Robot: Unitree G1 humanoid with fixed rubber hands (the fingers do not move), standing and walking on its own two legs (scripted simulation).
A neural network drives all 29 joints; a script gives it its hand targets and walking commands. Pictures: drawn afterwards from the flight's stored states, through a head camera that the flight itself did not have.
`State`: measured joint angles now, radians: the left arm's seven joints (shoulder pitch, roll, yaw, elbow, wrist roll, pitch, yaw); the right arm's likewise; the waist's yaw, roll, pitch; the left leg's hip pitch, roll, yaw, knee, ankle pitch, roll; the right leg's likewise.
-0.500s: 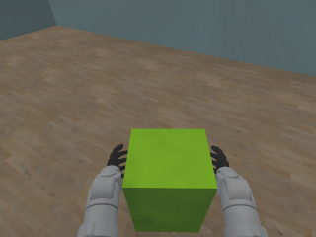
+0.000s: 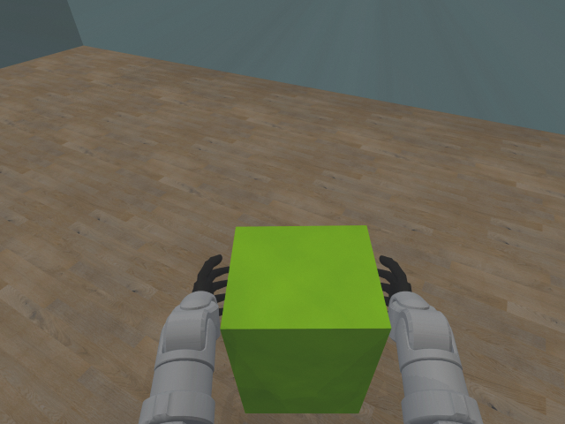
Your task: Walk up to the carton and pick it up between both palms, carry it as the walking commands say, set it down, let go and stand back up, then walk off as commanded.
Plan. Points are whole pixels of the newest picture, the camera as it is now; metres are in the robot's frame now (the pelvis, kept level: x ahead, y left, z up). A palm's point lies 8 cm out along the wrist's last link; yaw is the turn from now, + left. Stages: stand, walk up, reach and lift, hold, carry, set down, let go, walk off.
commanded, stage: reach and lift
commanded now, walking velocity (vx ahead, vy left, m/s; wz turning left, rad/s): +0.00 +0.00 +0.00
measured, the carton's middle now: (301, 326) +0.30 +0.00 -0.02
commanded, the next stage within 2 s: hold in 0.48 s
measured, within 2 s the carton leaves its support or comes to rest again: neither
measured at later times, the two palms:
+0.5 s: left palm (202, 305) +0.29 +0.14 +0.05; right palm (398, 306) +0.30 -0.14 +0.05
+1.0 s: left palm (198, 310) +0.28 +0.15 +0.05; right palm (397, 311) +0.29 -0.14 +0.05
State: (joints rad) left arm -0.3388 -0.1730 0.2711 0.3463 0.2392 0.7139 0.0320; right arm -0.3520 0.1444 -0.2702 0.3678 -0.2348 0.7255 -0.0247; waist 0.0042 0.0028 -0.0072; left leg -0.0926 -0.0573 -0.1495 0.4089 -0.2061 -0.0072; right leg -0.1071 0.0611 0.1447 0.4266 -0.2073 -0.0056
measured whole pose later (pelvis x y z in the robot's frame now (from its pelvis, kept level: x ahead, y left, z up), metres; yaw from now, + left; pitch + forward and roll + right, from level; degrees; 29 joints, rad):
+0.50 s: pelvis +0.01 +0.00 +0.00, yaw +1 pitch -6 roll +0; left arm -0.27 -0.15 0.20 0.28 0.22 0.74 0.03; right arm -0.27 0.15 -0.22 0.28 -0.24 0.75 -0.02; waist 0.01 0.01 -0.01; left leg -0.06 -0.05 -0.16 0.38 -0.20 -0.01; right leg -0.07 0.06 0.13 0.39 -0.20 -0.01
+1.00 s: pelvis +0.00 +0.00 +0.00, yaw +1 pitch -7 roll +0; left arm -0.29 -0.16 0.23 0.29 0.23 0.74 0.02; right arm -0.29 0.16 -0.24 0.29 -0.24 0.76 -0.02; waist 0.00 0.00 -0.01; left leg -0.08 -0.06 -0.15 0.41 -0.20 0.00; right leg -0.08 0.05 0.13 0.41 -0.20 0.00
